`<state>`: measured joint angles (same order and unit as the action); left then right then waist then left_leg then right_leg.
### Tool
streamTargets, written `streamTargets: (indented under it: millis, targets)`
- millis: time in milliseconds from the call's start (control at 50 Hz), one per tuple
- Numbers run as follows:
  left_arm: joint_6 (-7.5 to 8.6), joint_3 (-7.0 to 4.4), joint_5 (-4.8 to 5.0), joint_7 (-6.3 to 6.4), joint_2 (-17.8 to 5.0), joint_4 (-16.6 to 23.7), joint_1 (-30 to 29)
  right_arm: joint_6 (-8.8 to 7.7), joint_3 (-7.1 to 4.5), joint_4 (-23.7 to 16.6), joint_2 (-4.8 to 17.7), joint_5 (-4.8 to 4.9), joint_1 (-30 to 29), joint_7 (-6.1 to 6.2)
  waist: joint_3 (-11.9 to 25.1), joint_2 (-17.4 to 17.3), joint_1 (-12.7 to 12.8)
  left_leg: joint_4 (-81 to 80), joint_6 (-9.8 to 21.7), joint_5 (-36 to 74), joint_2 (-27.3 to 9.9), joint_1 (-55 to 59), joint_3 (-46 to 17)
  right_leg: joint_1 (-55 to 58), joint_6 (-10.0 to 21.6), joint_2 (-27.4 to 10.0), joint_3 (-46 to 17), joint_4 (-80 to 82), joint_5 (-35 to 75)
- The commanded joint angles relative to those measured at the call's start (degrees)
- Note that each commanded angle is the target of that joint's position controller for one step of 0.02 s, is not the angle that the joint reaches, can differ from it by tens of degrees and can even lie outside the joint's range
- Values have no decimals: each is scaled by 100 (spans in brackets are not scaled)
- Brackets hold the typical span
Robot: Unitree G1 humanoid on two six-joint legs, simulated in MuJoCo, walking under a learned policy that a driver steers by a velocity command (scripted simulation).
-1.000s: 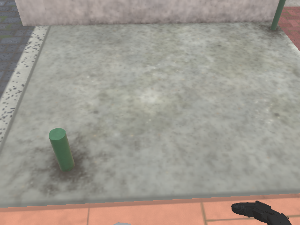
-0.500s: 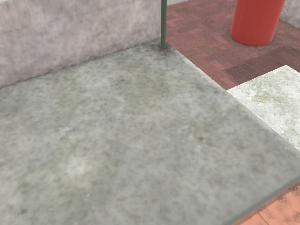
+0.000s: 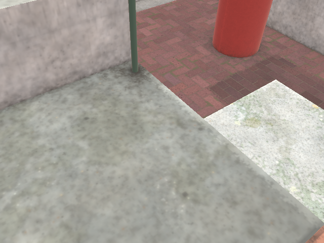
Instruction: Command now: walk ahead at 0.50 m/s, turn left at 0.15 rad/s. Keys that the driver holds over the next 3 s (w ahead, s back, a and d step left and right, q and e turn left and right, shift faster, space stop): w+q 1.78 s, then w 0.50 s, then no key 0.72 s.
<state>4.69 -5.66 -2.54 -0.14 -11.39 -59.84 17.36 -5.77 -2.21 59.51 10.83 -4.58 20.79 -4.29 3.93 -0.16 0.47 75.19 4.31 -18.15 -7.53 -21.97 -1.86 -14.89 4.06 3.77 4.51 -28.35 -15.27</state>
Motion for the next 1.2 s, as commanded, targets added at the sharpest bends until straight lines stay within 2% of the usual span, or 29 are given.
streamTargets:
  millis: [20,120,140,160,220,260,300,340,360,380,400,420,460,500,540,600,740,780,820,840,860,880,900,920,940,960,1000,1040,1200]
  targets:
    - [78,208,3,-47,484,207,99,-49,34,-417,-435,89,-271,-9,-357,72,-233,450,293,287,-138,-1360,-276,54,1164,-1836,-1325,1655,2646]
    - [312,344,-239,-25,180,271,447,-17,18,-745,-309,107,-1273,-91,-553,229,-241,-1981,98,2146,-117,-1590,-6,-19,799,-1464,-20,1947,3447]
    - [226,209,247,145,-457,290,291,112,-86,-1077,221,900,-1932,320,-966,-5,-168,-1843,-54,1843,143,-1708,20,-355,416,-1496,-212,2025,3240]
    - [216,187,314,224,-713,291,412,145,-50,-1204,219,933,-2040,434,-919,94,-178,-2260,-74,1963,145,-1790,-51,-157,338,-1611,-241,2124,3001]
    - [201,165,289,333,-675,150,785,186,-79,-1403,278,766,-2548,387,-973,282,-22,-3414,35,2490,310,-1751,279,675,112,-1537,188,2104,2953]
    - [192,134,286,349,-679,112,932,237,-122,-1481,280,669,-2694,275,-755,389,-30,-3741,184,2294,529,-1360,545,1302,45,-1601,385,1647,4051]
    - [113,45,267,359,-867,211,781,298,-236,-1494,459,572,-2412,186,-440,604,-300,-3685,392,1458,845,-948,818,1924,-48,-1718,530,742,5952]
    - [26,-31,318,361,-1039,449,302,340,-456,-1190,886,536,-1086,137,137,662,-997,-4357,671,1353,1112,579,800,1796,-185,-1593,621,-1176,6346]
    - [70,-7,277,339,-943,657,138,365,-603,-1000,1273,474,-289,201,534,142,-1261,-4362,883,1809,635,2171,-154,413,-331,-1231,591,-3024,4683]
    - [210,289,81,128,91,885,852,303,-627,-1070,1612,505,-319,216,1130,-1446,-478,-4726,2086,1309,-815,4139,-3251,-2312,-637,-1,-6,-5416,-1221]
    - [471,207,290,26,-253,1009,432,294,-517,-1141,1351,481,-172,287,1757,-1202,-723,-5718,2163,556,-955,4352,-4468,-2861,-431,4,-1219,-6219,-1447]
    - [568,121,495,37,-607,1255,-114,243,-461,-1225,1031,462,-522,356,1085,-972,-685,-5859,1789,511,-770,3829,-3687,-3322,-288,-315,-1242,-6087,-858]
    - [559,29,335,186,-844,1442,-573,155,-340,-1408,740,493,-1289,357,320,127,-197,-6044,1482,1730,-447,2029,-2575,-2831,-296,-732,-1071,-5265,-223]
    - [371,-29,252,237,-822,1622,-515,113,-298,-1482,722,489,-1371,370,187,188,109,-6108,1409,2084,-163,1114,-2131,-2300,-399,-924,-1084,-4675,-217]
    - [251,-1,192,267,-670,1782,-746,102,-325,-1502,899,519,-1178,413,-17,190,152,-6160,1316,2281,-11,635,-1846,-2344,-522,-995,-934,-3952,-85]
    - [195,73,126,291,-540,2070,-1494,130,-414,-1578,1119,543,-816,521,-32,-41,-70,-6132,1100,2398,297,354,-1492,-2148,-705,-825,-801,-2403,893]
    - [286,115,294,94,-650,2496,-2615,288,-465,-1647,1030,624,-137,545,-32,-497,-594,-5495,847,1430,253,1201,-2060,-1777,-661,-319,-955,-243,1664]
    - [371,60,307,26,-775,2558,-2566,327,-491,-1735,1053,607,-99,566,-18,-586,-510,-5170,812,1376,184,1402,-2388,-1445,-553,-202,-974,134,1250]
    - [451,-41,322,27,-929,2428,-1903,330,-476,-1896,977,603,-284,580,168,-738,-103,-4598,655,1730,400,1287,-2443,-387,-322,-184,-908,603,1174]
    - [466,-137,238,61,-1149,2325,-1143,279,-411,-2059,764,570,-506,549,692,-631,283,-3643,447,1865,614,698,-2127,942,4,-745,-1275,350,1252]
    - [418,-237,171,118,-1482,2257,-248,236,-330,-2203,470,523,-395,536,1392,219,494,-2016,112,397,1193,-534,-1314,2652,534,-1836,-2592,304,1176]
    - [345,-280,199,100,-1648,2072,113,207,-290,-2342,604,671,168,539,1678,2126,253,-720,-117,-1710,1376,-2206,-885,3568,1400,-2899,-4912,720,50]
    - [292,-167,289,121,-1086,2248,-109,217,-381,-2196,1074,691,153,534,1108,1331,347,-42,-240,-1376,921,-2809,-935,3199,1301,-2801,-4809,896,-882]
    - [221,-92,277,150,-825,2297,-277,271,-424,-2254,1233,625,-382,522,497,720,455,257,-319,-809,750,-2911,-744,2585,1012,-2492,-3898,918,-772]
    - [163,-54,230,141,-801,2298,-479,297,-424,-2350,1128,551,-694,514,126,282,332,172,-324,-423,577,-2766,-589,1843,842,-2236,-3284,1064,-273]
    - [144,-19,212,130,-737,2259,-611,308,-438,-2459,1066,509,-845,498,-113,284,210,-28,-322,-177,418,-2629,-591,1334,781,-2063,-2869,1200,204]
    - [148,25,192,86,-656,2172,-723,353,-391,-2525,813,596,-783,444,-297,489,-5,-286,-323,-93,248,-2256,-474,655,672,-1785,-2148,1491,745]
    - [179,-22,213,65,-787,2027,-654,382,-352,-2596,719,592,-903,432,-326,525,-34,-598,-409,125,167,-2321,-402,561,749,-1774,-1690,1667,1301]
    - [104,-157,310,100,-1314,1661,-295,352,-226,-2819,645,597,-2011,242,-387,421,318,-3022,-381,1654,198,-1798,68,978,469,-1734,-330,1629,1788]
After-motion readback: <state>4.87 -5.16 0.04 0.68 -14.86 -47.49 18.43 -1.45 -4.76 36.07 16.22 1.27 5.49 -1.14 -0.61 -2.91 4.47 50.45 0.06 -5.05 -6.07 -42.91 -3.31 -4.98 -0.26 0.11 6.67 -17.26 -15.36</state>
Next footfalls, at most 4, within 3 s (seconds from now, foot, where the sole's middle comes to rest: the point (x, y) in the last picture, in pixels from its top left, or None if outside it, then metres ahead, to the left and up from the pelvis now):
0.36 left None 0.38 0.14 -0.77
0.84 right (155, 218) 0.67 0.05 -0.77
1.34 left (68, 211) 0.70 0.43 -0.77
1.82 right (65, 153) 1.03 0.52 -0.77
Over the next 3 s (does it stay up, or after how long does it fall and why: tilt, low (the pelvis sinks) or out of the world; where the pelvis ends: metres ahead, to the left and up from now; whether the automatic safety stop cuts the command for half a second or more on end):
stays up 0.90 0.71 0.01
